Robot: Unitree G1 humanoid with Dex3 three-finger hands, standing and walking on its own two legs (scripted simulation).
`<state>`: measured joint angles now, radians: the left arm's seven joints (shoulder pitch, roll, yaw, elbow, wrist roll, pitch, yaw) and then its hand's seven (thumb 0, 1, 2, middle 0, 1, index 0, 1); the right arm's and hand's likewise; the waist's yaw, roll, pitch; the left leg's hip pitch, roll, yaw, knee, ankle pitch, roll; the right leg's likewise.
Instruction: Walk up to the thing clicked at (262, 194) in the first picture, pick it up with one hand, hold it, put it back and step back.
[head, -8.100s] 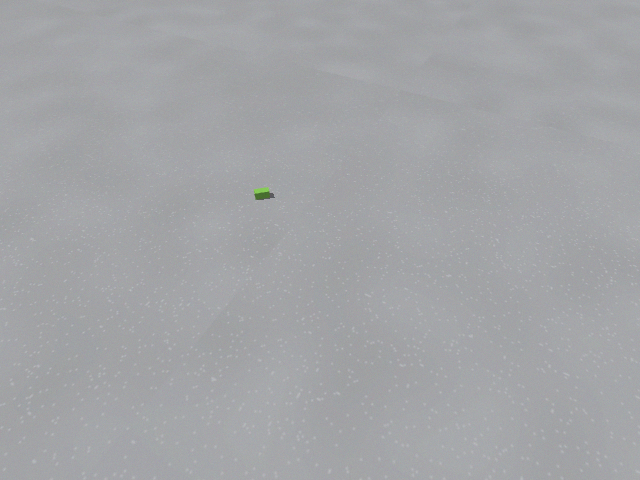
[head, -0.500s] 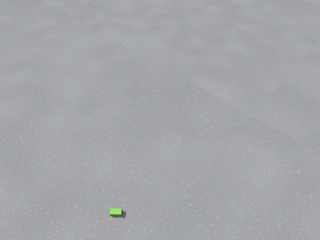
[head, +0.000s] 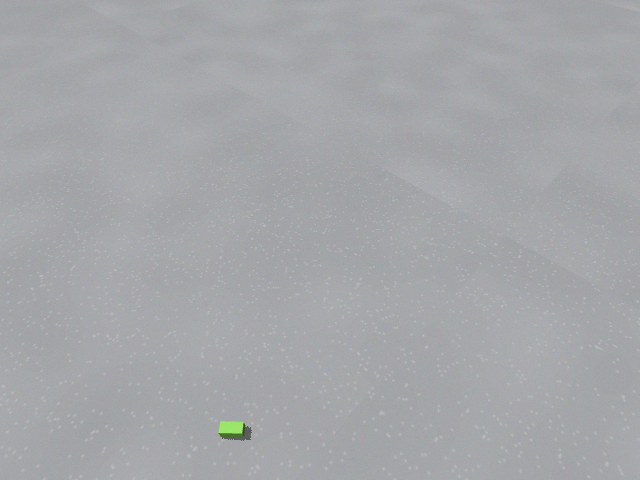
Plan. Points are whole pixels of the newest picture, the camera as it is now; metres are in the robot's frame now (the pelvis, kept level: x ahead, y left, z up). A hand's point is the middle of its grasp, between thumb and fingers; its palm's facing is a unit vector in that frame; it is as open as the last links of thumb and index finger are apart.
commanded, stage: stand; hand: left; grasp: from above
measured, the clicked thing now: (232, 429) +0.41 +0.27 -0.77
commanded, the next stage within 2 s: rise first in 1.46 s
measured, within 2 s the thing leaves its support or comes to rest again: neither
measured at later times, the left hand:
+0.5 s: hand out of the picture +0.07 +0.25 -0.16, palm faces -0.03 -0.94 -0.34, open 7.4 cm
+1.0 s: hand out of the picture +0.07 +0.25 -0.16, palm faces -0.03 -0.94 -0.34, open 7.4 cm
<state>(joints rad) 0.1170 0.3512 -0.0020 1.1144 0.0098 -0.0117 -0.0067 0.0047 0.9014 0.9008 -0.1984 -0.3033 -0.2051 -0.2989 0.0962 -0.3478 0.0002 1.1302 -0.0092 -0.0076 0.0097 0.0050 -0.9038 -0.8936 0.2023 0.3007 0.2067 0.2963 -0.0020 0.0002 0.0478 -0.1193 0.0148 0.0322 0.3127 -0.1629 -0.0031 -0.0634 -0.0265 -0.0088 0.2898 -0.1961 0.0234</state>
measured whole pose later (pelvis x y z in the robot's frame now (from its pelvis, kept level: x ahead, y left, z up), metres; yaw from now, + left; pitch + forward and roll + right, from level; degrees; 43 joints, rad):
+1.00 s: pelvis +0.00 +0.00 +0.00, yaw +0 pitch -2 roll +0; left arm 0.13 0.35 0.00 1.11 0.01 -0.01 -0.01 0.00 0.90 0.90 -0.20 -0.30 -0.21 -0.30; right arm 0.11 -0.35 0.00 1.13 -0.01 -0.01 0.01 0.01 -0.90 -0.89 0.20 0.30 0.21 0.30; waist 0.00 0.00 0.05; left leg -0.12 0.01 0.03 0.31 -0.16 0.00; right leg -0.06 -0.03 -0.01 0.29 -0.20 0.02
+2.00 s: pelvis -0.01 +0.00 -0.05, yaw +0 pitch +11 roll -1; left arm 0.03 0.34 0.15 0.90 0.18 0.09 -0.03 0.00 -0.10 0.79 -0.32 -0.77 -0.32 -0.78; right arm 0.25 -0.25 -0.03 0.68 0.02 -0.05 0.00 0.01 -0.89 -0.89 0.20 0.30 0.21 0.30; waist -0.04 0.01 -0.05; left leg -0.65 0.04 0.01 0.82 -0.37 0.00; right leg -0.59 -0.01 -0.01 0.79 -0.40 0.02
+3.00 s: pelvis -0.10 -0.01 -0.35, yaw -4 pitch +33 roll -5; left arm -0.47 0.65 0.20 0.95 0.85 -0.29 0.06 0.00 -0.26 0.74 -0.41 -0.76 -0.41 -0.76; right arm 0.08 -0.28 -0.04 0.71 -0.03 -0.10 0.07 0.01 -0.96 -0.91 0.20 0.30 0.21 0.30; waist -0.03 0.01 -0.11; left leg -2.04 0.06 -0.09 2.07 -0.62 -0.01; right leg -1.95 0.01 -0.05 2.06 -0.70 0.01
